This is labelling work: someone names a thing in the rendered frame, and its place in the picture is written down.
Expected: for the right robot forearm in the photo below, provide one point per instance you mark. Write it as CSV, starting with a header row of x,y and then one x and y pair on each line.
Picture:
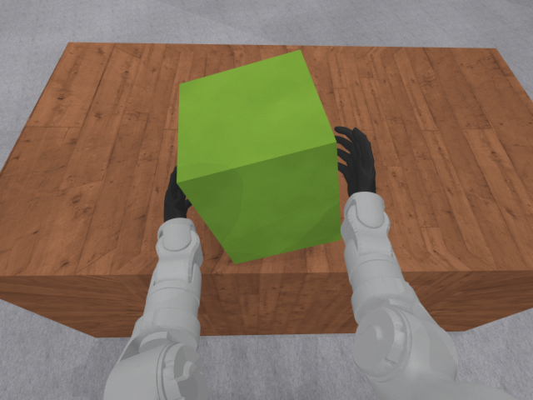
x,y
373,270

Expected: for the carton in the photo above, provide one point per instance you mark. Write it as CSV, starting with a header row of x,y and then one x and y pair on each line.
x,y
257,158

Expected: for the robot right hand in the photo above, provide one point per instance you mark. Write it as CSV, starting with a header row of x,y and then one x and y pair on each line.
x,y
360,173

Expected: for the pedestal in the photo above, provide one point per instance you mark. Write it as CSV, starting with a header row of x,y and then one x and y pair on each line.
x,y
82,191

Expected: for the robot left hand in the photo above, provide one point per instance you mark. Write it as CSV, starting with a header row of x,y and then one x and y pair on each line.
x,y
175,205

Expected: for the left robot upper arm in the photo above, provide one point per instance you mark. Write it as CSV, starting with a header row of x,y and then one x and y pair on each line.
x,y
172,371

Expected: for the left robot forearm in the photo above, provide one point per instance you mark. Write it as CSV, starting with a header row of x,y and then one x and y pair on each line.
x,y
173,297

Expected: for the right robot upper arm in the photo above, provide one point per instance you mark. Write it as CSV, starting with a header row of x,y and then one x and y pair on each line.
x,y
405,357

